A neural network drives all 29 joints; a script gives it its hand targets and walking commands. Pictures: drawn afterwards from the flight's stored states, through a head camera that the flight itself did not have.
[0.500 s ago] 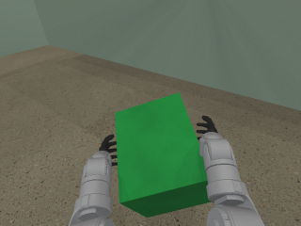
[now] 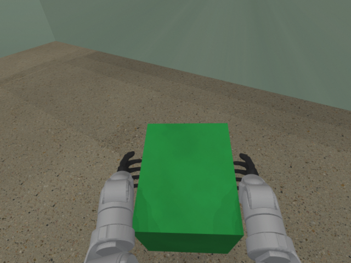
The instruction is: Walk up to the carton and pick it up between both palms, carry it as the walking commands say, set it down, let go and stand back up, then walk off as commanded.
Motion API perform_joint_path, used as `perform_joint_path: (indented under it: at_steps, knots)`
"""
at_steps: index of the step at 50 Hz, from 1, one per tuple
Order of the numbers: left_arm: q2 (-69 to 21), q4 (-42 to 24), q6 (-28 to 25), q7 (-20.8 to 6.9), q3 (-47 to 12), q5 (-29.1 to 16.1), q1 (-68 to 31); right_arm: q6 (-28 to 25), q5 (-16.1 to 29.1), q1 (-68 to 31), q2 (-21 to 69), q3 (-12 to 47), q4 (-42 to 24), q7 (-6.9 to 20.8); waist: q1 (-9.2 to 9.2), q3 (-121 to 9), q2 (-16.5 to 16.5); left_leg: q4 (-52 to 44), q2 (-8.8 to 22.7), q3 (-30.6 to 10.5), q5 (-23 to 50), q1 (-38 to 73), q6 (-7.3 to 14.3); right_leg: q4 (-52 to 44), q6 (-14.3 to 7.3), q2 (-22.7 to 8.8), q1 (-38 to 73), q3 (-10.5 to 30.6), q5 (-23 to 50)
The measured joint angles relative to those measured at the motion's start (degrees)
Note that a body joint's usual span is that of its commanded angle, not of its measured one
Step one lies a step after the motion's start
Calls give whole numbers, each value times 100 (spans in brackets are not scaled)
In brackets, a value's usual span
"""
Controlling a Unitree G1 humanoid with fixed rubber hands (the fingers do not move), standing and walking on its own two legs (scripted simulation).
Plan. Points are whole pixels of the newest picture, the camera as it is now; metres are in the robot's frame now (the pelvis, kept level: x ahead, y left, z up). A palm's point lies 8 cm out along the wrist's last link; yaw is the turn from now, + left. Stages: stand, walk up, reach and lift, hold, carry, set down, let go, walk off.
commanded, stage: reach and lift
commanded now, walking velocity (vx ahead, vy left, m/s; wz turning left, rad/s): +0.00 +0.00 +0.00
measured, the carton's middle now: (187, 188) +0.36 +0.00 -0.04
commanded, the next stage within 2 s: hold in 0.34 s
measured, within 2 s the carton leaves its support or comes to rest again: neither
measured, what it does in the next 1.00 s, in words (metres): stands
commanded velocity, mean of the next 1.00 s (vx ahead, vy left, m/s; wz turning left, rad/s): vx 0.00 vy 0.00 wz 0.00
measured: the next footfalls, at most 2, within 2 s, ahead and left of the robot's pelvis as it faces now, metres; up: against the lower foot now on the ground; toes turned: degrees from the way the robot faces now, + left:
none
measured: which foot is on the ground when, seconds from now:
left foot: down 0.00-1.00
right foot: down 0.00-1.00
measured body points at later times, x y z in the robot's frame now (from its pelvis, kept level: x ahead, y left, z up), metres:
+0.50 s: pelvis -0.05 +0.00 +0.00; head -0.12 -0.02 +0.44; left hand +0.27 +0.16 +0.07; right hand +0.28 -0.16 +0.07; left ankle -0.01 +0.14 -0.74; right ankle +0.03 -0.09 -0.74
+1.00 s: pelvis -0.01 +0.00 +0.00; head -0.07 +0.00 +0.45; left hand +0.31 +0.17 +0.05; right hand +0.32 -0.14 +0.06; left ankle -0.01 +0.14 -0.74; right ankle +0.04 -0.09 -0.74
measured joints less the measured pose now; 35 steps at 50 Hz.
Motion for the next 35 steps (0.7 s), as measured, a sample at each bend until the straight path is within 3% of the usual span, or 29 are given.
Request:
perform_joint_path:
  at_steps: [15, 22, 31, 35]
  knots:
    - [-70, -214, -15, 0, -2, 3, 202, 268, 173, 148, -72, 239, -202, 8, 0, -129, -28, -4, -79, 7, 219, 10, -1, -57, 28, -77, 44, 15, 227]
    - [-84, -169, -57, -106, -2, 179, 202, 190, 173, -246, -61, -175, 208, 23, 0, -34, -24, -5, -75, 7, 88, 13, -1, -57, 34, -77, 43, 15, 194]
    - [-77, -154, -277, -110, 23, 209, 202, 89, 115, -658, -60, -221, 248, -50, 0, 84, -16, -3, -40, 7, -15, 19, 0, -56, 34, -72, 47, -36, 274]
    - [-77, -117, -252, -128, 65, 225, 201, 10, -23, -791, -62, -351, 487, 39, 1, 80, -21, -4, -22, 7, -35, 19, 0, -56, 34, -63, 48, -51, 285]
